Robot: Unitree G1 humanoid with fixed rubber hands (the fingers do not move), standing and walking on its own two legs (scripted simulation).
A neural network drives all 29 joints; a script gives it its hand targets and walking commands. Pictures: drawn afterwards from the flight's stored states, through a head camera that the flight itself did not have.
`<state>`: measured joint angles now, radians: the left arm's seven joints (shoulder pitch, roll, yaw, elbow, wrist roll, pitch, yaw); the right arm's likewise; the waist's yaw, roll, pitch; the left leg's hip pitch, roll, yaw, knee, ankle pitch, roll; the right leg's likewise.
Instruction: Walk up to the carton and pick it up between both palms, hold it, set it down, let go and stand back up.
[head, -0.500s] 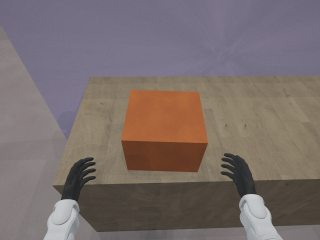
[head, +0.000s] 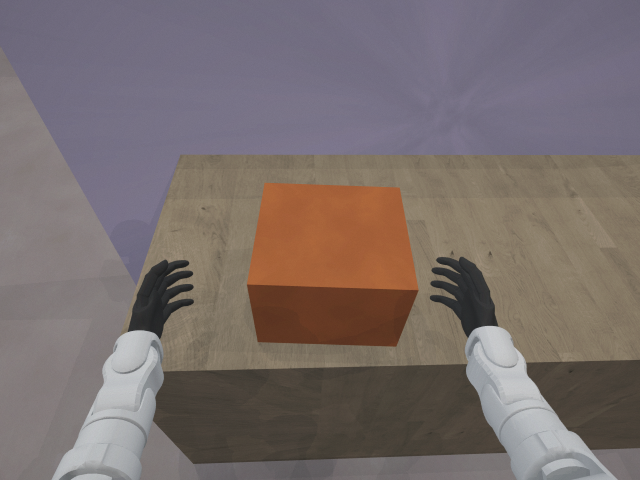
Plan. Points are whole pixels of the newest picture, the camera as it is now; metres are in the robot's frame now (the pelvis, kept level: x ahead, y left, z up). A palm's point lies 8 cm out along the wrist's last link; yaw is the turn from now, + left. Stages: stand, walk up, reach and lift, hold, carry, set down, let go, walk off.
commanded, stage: reach and lift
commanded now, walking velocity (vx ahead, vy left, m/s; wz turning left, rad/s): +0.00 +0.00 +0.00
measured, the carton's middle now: (329, 263) +0.47 -0.01 -0.05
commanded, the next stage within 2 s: none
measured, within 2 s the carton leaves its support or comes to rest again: neither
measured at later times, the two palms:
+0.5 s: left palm (157, 250) +0.39 +0.23 +0.07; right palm (479, 243) +0.40 -0.21 +0.08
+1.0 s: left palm (161, 203) +0.45 +0.23 +0.11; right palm (478, 193) +0.46 -0.21 +0.12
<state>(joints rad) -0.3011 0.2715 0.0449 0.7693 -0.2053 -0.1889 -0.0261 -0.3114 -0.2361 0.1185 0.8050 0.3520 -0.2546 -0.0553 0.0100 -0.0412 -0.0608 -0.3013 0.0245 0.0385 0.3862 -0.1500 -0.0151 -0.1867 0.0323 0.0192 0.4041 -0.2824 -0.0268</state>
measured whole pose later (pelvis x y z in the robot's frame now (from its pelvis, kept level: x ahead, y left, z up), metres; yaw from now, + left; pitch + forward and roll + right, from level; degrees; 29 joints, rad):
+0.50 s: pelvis -0.01 +0.01 +0.00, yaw -1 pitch +13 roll -1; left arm -0.73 0.30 0.01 1.03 -0.23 -0.08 0.01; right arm -0.75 -0.35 0.15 1.07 0.45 -0.11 -0.02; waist 0.03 -0.02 -0.16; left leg -0.51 0.04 0.05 0.42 -0.13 -0.01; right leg -0.40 0.05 0.03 0.42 -0.24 -0.02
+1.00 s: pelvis -0.02 +0.00 -0.01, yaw +0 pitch +21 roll -2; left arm -1.06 0.37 -0.11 1.22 -0.33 -0.04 0.04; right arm -1.10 -0.40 0.07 1.29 0.44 -0.04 0.01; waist 0.01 -0.01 -0.24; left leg -0.74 0.05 0.00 0.48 -0.12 -0.02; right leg -0.60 0.06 -0.01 0.46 -0.23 -0.03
